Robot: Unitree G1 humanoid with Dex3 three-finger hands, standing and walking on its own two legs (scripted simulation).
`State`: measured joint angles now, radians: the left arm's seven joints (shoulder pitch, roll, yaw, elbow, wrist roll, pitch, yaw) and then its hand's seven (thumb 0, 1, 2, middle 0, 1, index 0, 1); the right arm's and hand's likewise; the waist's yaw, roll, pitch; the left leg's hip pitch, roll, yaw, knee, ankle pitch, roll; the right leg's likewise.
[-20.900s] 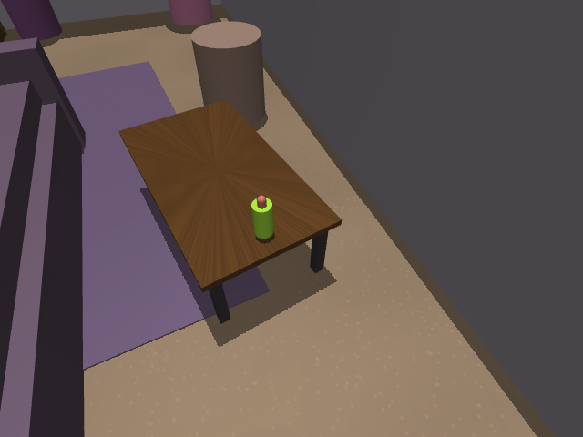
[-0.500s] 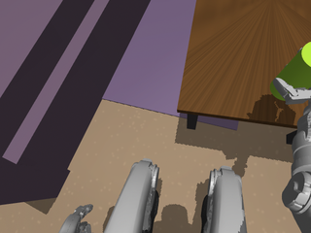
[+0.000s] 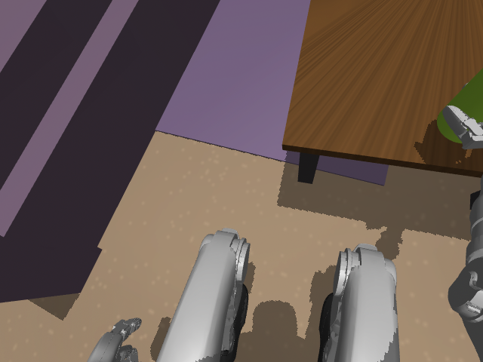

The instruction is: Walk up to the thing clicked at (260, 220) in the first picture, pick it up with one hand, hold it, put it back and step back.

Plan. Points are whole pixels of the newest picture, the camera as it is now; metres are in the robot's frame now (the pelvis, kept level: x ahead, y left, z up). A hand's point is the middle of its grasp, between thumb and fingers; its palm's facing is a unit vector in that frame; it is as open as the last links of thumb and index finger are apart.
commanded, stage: lower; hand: right
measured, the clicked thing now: out of the picture +0.51 -0.27 +0.02
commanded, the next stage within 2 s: loosen in 0.58 s
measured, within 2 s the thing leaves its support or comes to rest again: rests again in 0.40 s
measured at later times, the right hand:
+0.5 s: hand (475, 110) +0.52 -0.28 -0.04, palm faces +0.32 +0.95 -0.01, open 9.9 cm
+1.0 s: hand (478, 110) +0.52 -0.28 -0.04, palm faces +0.32 +0.95 -0.02, open 9.9 cm
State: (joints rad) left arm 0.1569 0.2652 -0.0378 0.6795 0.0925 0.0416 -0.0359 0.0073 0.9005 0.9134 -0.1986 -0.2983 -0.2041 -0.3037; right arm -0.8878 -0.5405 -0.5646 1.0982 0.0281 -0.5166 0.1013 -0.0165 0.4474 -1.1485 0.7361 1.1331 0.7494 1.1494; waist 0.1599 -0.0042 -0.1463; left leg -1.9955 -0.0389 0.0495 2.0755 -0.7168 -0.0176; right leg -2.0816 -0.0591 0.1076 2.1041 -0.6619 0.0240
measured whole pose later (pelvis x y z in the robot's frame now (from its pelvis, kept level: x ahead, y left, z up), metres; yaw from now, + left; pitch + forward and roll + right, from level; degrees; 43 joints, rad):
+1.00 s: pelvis +0.00 +0.00 -0.04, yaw +1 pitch +35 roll +6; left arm 0.16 0.29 -0.07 0.65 0.09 0.07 -0.04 0.01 0.93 0.89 -0.20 -0.30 -0.22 -0.29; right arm -0.91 -0.60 -0.59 1.06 0.04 -0.46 0.14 -0.02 0.38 -0.82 0.87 0.89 0.88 0.90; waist 0.17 0.00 -0.11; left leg -2.10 -0.05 0.06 2.21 -0.72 -0.01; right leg -2.18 -0.06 0.13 2.24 -0.67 0.03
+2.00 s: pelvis +0.00 +0.00 +0.10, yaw +0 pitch +32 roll +6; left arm 0.20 0.28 -0.05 0.58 -0.01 0.15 -0.03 0.01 0.89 0.90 -0.20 -0.30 -0.21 -0.30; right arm -0.82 -0.80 -0.57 0.99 -0.12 -0.13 0.11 -0.02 0.47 -0.07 0.06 0.06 0.07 0.06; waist 0.14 -0.01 -0.13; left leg -1.67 -0.05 0.06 1.73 -0.64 -0.02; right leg -1.76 -0.08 0.10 1.79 -0.61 0.02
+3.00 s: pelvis +0.08 -0.01 +0.30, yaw -8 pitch +9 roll +3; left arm 0.23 0.21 -0.04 0.48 -0.03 -0.14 0.16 0.01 0.90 0.89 -0.20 -0.29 -0.21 -0.29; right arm 0.51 -0.21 0.00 -0.07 0.06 0.41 -0.03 -0.01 0.53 -0.06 0.08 0.06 0.08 0.06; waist 0.02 -0.03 -0.15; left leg -0.57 0.00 0.06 0.90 -0.49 -0.01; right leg -0.67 -0.04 0.06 0.97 -0.46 0.02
